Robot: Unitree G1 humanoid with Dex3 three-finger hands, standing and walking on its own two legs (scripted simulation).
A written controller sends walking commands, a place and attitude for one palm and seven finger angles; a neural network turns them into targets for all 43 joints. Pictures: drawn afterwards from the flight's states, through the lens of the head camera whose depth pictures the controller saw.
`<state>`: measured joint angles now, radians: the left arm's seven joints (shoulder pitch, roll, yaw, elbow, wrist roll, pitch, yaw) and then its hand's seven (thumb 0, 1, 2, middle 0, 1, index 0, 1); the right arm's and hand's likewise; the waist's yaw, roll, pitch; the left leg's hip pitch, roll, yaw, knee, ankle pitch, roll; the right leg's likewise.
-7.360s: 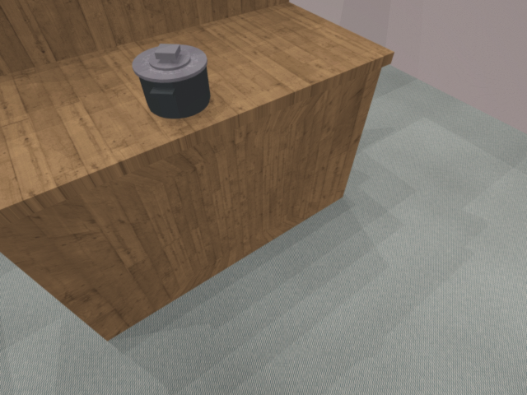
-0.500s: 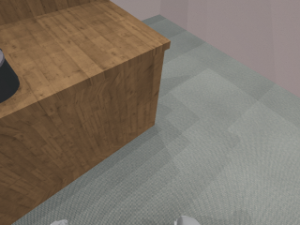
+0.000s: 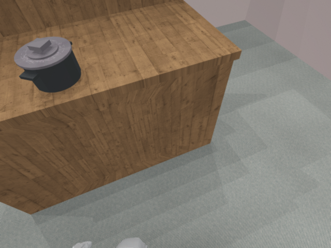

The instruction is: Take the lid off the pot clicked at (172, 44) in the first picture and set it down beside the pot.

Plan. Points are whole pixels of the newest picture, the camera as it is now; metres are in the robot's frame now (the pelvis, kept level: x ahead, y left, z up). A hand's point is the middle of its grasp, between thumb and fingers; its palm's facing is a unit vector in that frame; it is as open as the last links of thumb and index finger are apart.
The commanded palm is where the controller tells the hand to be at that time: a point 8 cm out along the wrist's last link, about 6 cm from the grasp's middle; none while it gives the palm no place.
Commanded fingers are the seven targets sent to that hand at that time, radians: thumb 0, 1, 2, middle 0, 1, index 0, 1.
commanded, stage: turn to face it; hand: left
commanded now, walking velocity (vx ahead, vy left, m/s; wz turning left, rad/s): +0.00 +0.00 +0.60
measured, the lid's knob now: (39, 44) +0.66 +0.43 +0.13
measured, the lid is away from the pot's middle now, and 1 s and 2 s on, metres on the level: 0.00 0.00 0.00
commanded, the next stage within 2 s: take the last steps up to it in 0.64 s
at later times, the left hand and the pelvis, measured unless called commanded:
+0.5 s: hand out of the picture +0.05 +0.23 -0.16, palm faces +0.28 -0.91 -0.30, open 7.4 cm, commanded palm none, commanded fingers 0.00 0.90 0.90 -0.20 -0.30 -0.20 -0.30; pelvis +0.01 +0.00 -0.01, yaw +15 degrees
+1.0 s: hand out of the picture -0.07 +0.19 -0.18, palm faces +0.46 -0.87 -0.21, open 7.4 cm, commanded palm none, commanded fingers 0.00 0.90 0.90 -0.20 -0.30 -0.20 -0.30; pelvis +0.02 +0.01 -0.01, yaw +25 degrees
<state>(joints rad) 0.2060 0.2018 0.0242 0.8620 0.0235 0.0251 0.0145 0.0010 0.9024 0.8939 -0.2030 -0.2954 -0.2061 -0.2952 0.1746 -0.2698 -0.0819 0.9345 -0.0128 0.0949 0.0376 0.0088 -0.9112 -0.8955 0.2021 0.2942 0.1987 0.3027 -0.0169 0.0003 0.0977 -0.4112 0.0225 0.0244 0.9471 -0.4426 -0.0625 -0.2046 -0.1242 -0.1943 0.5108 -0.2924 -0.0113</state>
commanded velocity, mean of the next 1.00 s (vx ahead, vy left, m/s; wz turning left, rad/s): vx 0.08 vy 0.00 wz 0.31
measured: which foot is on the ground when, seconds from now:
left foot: up 0.00-0.10, down 0.12-0.52, up 0.54-0.92, down 0.94-1.00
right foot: down 0.00-0.12, up 0.14-0.48, down 0.50-0.94, up 0.96-1.00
